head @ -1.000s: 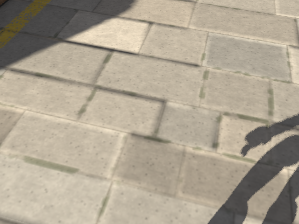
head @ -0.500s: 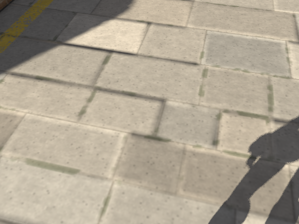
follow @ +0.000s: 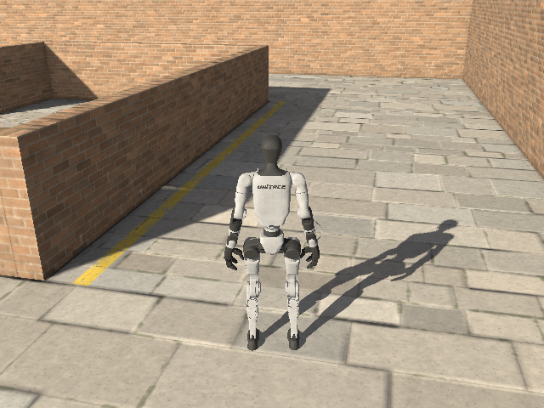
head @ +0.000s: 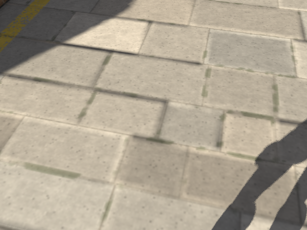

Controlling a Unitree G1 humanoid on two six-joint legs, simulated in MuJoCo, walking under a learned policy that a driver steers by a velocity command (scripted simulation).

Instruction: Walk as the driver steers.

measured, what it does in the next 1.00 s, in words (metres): walks ahead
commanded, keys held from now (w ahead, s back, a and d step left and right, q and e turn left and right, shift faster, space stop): no key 0.34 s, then w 0.66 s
